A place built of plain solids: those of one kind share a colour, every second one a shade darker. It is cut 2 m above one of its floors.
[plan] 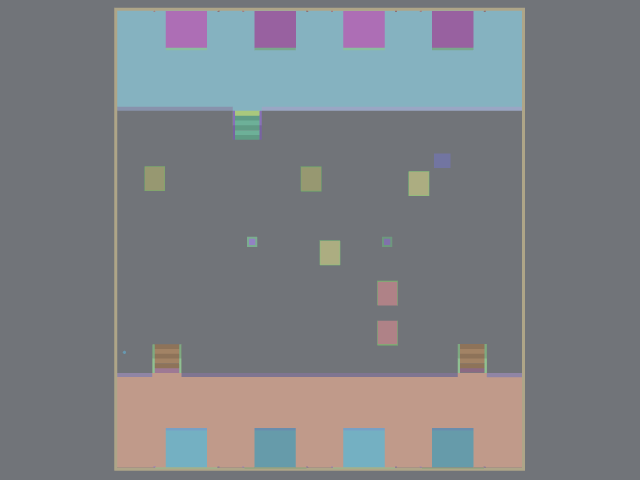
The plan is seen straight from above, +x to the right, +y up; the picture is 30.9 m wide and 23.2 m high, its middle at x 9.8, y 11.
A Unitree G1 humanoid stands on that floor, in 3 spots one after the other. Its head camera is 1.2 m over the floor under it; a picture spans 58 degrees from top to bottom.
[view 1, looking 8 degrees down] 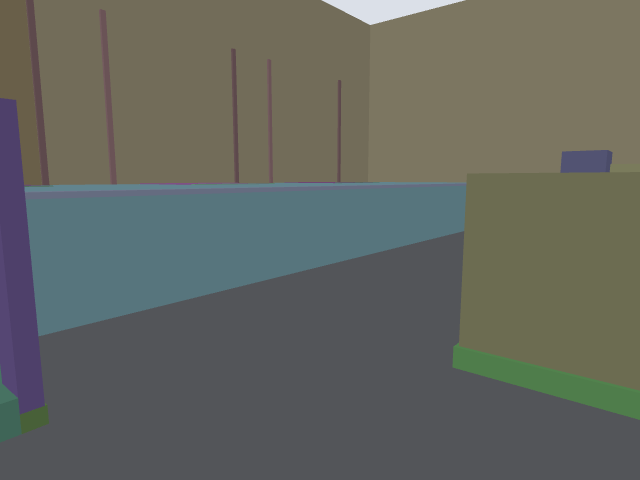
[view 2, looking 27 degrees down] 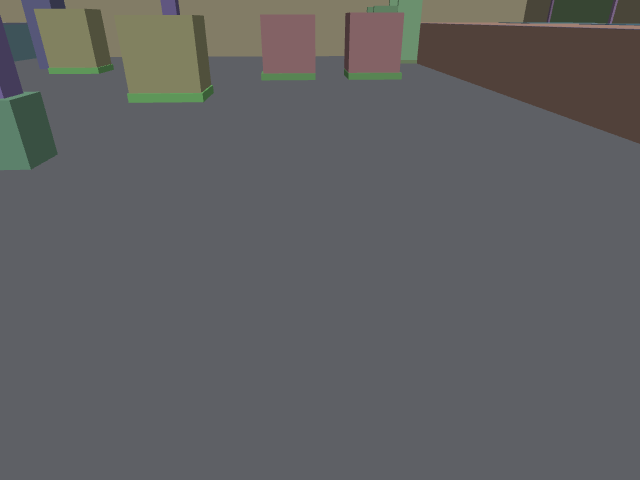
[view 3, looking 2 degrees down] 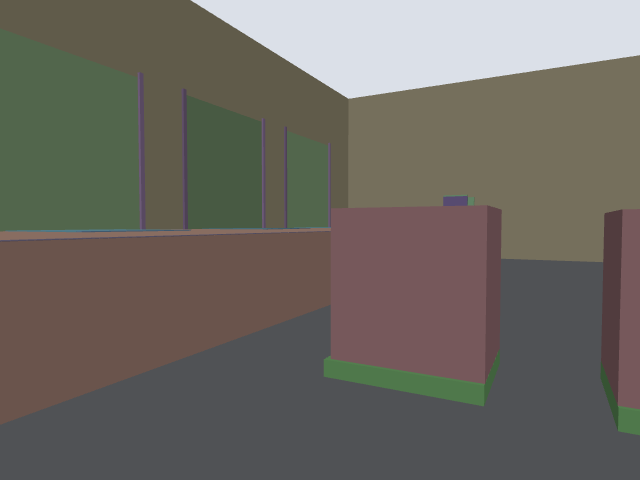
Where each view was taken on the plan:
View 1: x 6.28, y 13.54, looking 39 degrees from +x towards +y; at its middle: north_deck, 5.94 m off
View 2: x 2.40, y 8.27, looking -3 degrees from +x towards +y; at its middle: ground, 2.64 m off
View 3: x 16.56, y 7.47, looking -152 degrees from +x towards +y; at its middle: south_deck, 6.18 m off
